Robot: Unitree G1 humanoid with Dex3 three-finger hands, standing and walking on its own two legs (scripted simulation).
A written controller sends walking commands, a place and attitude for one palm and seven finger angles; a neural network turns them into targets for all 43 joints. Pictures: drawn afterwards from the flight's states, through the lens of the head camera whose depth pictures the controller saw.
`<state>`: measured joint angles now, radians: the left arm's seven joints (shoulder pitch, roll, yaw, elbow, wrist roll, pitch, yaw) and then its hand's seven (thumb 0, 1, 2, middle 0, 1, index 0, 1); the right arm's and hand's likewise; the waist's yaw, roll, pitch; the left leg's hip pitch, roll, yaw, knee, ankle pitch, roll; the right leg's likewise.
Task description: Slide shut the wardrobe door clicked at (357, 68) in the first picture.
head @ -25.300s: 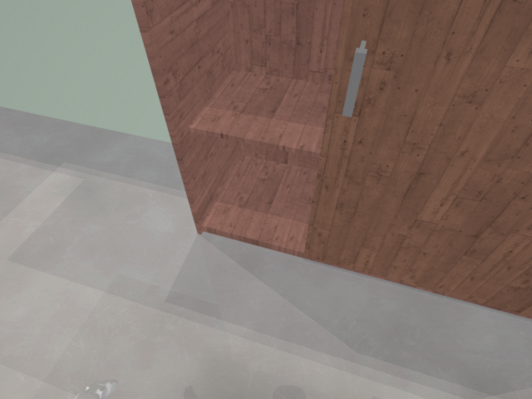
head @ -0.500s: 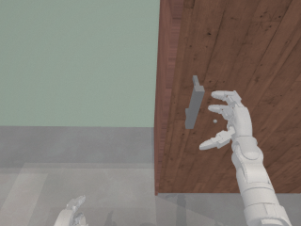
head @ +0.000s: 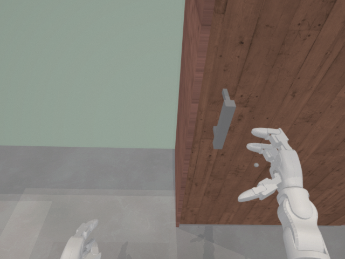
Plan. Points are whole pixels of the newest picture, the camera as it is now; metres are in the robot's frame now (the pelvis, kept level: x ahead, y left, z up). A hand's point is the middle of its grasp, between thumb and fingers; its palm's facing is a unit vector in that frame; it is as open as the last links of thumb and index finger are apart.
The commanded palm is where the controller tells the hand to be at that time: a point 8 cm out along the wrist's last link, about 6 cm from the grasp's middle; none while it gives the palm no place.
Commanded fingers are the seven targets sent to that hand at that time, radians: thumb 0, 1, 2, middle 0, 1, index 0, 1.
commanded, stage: slip the hand off the handle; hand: right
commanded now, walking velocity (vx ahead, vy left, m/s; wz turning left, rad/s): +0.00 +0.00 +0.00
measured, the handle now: (221, 120) +0.42 -0.09 +0.12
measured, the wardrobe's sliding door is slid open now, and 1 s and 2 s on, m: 0.00 0.00 0.00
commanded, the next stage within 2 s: draw the hand back to the body in 0.32 s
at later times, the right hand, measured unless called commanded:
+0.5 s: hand (266, 189) +0.25 -0.16 +0.11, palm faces +0.02 +1.00 -0.06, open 14.7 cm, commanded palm +0.22 -0.21 +0.12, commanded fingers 0.00 0.55 -0.20 0.25 1.15 0.25 1.15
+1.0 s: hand (298, 199) +0.21 -0.19 +0.15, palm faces +0.12 +0.98 -0.17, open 14.4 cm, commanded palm +0.18 -0.24 +0.15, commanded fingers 0.00 0.22 -0.36 0.24 0.96 0.24 0.96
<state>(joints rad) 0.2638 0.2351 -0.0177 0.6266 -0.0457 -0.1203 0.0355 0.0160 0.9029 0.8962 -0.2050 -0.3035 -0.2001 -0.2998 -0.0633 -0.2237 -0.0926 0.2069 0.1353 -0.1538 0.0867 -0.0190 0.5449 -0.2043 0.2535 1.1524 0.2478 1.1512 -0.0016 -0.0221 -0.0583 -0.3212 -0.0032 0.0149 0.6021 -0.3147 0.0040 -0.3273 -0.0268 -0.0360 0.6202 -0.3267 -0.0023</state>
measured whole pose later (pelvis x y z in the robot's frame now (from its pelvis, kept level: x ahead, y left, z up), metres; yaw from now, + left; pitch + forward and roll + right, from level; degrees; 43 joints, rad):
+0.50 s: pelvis -0.01 +0.01 +0.00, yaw -2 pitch -1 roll +1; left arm 0.21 0.23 -0.06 0.62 -0.05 -0.20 0.06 0.02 0.90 0.90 -0.21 -0.30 -0.20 -0.30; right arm 0.14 -0.23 -0.08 -0.04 0.22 -0.11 0.15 -0.02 0.55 -0.20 0.25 1.15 0.25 1.15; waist -0.03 -0.04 -0.03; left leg -0.27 0.00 0.06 0.60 -0.32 0.02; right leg -0.30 -0.03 0.01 0.63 -0.32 0.01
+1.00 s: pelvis +0.00 +0.01 +0.00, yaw -3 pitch -2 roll +1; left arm 0.23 0.25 -0.05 0.62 -0.04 -0.27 0.08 0.02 0.90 0.90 -0.21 -0.30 -0.20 -0.30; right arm 0.32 -0.29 -0.18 -0.30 0.22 -0.01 0.16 -0.02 0.48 -0.24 0.25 1.11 0.25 1.11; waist -0.05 -0.06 -0.06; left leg -0.20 0.00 0.06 0.56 -0.32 0.02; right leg -0.23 -0.03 0.01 0.60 -0.33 0.01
